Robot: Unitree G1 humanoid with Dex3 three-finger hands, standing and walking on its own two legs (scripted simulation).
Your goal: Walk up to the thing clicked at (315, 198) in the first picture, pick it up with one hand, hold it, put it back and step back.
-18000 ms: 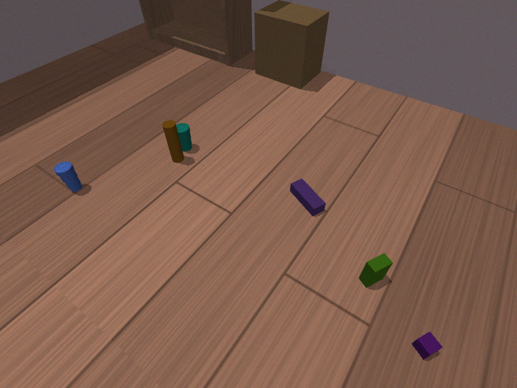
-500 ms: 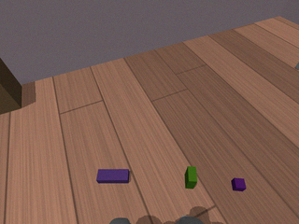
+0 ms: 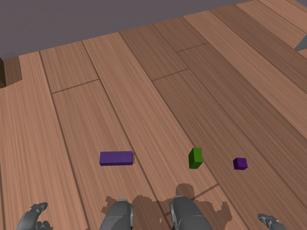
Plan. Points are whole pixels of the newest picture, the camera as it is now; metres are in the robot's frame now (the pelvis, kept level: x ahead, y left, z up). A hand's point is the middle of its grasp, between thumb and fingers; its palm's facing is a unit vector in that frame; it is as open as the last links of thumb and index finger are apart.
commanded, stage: walk up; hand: left
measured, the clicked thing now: (116, 158) +0.52 +0.21 -0.71
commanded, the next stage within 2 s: none
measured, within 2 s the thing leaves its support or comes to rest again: neither
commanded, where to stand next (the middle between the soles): +0.15 -0.04 m, yaw +3 degrees
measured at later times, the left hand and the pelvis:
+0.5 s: hand out of the picture -0.06 +0.27 -0.09, palm faces -0.01 -0.90 -0.43, open 7.4 cm; pelvis -0.02 -0.03 +0.04, yaw -2 degrees
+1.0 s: hand (82, 219) +0.15 +0.20 -0.13, palm faces +0.02 -0.92 -0.40, open 7.4 cm; pelvis +0.06 -0.07 +0.00, yaw +3 degrees
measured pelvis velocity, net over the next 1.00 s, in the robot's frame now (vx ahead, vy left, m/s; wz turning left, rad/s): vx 0.06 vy -0.07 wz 0.05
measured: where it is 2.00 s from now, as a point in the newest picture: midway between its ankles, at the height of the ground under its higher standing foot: outside the picture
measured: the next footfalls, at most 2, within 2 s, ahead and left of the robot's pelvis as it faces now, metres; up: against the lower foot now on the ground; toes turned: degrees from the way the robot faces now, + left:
right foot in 0.20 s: -0.02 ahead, -0.14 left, +0.00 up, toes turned -6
left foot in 0.62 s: +0.12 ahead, +0.11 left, +0.00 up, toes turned +3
